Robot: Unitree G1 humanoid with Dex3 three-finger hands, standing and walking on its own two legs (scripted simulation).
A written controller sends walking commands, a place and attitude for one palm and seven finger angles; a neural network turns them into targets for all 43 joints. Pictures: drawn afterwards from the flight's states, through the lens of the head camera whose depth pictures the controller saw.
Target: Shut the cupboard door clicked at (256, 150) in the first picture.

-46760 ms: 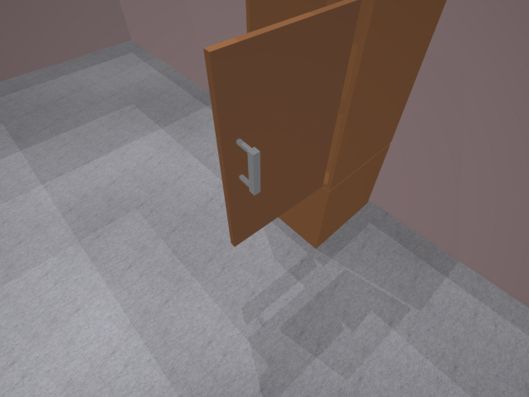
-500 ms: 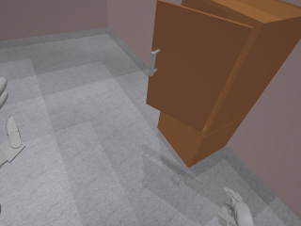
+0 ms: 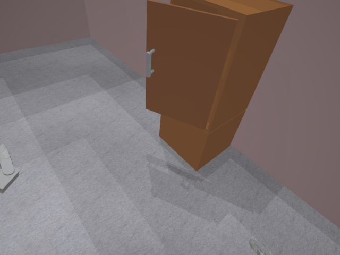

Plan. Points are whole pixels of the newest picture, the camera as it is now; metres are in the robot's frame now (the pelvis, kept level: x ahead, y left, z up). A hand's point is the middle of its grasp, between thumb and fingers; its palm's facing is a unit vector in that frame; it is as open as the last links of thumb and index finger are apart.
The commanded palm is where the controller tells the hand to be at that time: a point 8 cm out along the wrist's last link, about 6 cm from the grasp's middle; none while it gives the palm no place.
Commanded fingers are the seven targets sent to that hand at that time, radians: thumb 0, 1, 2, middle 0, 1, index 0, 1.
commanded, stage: stop stepping back and stand still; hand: left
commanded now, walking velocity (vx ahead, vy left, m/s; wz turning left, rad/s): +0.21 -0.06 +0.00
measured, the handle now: (150, 63) +0.98 +0.09 -0.01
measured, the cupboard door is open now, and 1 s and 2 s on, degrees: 26 26 26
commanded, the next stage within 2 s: let the arm hang, fingers relaxed in 1.06 s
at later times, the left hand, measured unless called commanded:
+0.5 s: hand out of the picture +0.16 +0.26 +0.17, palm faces +0.35 -0.80 -0.49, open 7.5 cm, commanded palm +0.11 +0.31 +0.18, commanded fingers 0.00 0.90 0.90 -0.20 -0.30 -0.20 -0.30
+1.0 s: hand out of the picture +0.21 +0.29 +0.17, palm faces +0.36 -0.81 -0.47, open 7.5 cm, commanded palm +0.15 +0.34 +0.18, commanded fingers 0.00 0.90 0.90 -0.20 -0.30 -0.20 -0.30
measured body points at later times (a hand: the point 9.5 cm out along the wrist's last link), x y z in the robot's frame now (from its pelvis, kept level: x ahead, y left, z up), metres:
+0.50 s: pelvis -0.05 +0.02 -0.01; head -0.05 +0.04 +0.44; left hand +0.14 +0.30 +0.20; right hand +0.08 -0.20 -0.10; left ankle +0.04 +0.15 -0.72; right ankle -0.04 -0.06 -0.74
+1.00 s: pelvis -0.01 +0.04 +0.00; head +0.01 +0.06 +0.45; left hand +0.18 +0.33 +0.19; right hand +0.16 -0.19 -0.07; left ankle +0.02 +0.15 -0.73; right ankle -0.04 -0.06 -0.73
